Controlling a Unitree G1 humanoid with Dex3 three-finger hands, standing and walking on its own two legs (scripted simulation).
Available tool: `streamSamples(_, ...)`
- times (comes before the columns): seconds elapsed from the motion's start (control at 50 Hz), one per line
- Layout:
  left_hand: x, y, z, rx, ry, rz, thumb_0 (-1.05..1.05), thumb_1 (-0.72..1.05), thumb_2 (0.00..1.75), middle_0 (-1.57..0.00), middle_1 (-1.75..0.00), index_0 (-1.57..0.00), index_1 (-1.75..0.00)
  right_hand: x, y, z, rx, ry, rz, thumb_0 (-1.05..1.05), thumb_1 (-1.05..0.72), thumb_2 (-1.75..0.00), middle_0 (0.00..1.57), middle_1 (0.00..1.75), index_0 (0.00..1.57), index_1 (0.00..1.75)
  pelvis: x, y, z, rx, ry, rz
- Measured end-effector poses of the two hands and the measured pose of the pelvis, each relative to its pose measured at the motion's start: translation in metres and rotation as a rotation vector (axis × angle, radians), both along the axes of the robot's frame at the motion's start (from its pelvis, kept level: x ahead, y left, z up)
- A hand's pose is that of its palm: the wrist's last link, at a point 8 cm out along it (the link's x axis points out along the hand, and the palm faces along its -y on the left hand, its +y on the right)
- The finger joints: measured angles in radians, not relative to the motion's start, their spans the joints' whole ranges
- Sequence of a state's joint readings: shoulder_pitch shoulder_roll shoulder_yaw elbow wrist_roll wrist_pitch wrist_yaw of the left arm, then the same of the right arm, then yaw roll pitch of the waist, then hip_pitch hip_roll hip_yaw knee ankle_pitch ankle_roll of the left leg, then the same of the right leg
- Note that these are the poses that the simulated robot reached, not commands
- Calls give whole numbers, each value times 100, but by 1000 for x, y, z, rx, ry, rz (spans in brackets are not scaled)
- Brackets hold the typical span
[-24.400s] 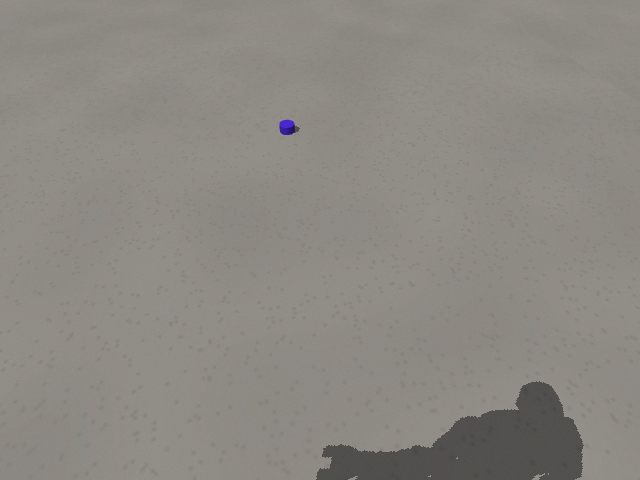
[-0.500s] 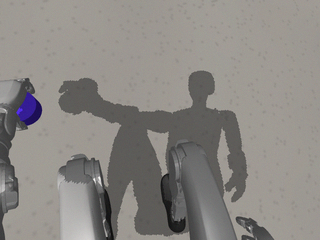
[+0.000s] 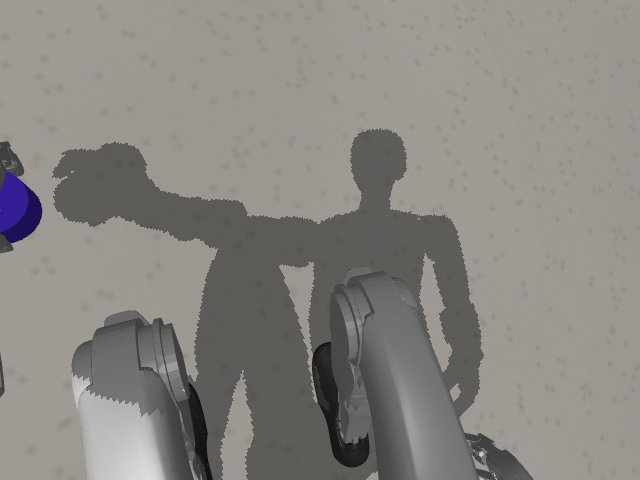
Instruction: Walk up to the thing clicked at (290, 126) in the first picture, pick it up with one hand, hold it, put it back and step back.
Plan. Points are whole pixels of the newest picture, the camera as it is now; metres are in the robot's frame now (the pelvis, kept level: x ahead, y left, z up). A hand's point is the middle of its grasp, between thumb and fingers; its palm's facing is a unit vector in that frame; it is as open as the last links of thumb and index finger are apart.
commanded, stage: lower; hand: left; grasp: from above
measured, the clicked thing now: out of the picture +0.47 +0.33 -0.19
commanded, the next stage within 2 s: rest in 0.32 s
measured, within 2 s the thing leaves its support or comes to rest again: rests again in 1.50 s
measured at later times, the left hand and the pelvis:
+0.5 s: hand (10, 224) +0.46 +0.33 -0.22, palm faces -0.46 -0.09 -0.89, open 10.6 cm; pelvis +0.00 +0.00 -0.03, yaw -2 degrees
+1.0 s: hand (28, 224) +0.47 +0.32 -0.25, palm faces -0.45 -0.12 -0.88, open 10.6 cm; pelvis +0.00 +0.00 -0.04, yaw -5 degrees
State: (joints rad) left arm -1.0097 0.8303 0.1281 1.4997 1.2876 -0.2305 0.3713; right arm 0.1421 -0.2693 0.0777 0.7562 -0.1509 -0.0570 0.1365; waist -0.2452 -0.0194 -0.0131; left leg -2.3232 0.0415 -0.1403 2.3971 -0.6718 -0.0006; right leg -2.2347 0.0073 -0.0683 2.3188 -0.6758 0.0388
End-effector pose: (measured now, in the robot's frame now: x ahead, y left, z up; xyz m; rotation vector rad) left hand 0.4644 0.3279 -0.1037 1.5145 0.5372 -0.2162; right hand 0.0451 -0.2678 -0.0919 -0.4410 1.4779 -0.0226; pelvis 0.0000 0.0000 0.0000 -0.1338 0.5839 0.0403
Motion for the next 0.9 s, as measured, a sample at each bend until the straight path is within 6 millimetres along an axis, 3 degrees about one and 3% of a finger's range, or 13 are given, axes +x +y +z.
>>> streamSamples(0.42,-3,0,-53,-50,-1,-33,0,-5,53,-61,-73,-59,-67,-1,-7,-3,-56,41,65,0,-91,-89,20,30,20,29,1,1,-24,-30,-42,-17)
streamSamples(0.9,10,-8,-89,-46,0,8,0,-5,53,-62,-72,-60,-66,-7,4,-4,-30,51,135,0,-90,-89,20,30,20,30,5,3,-34,-56,-70,-42)
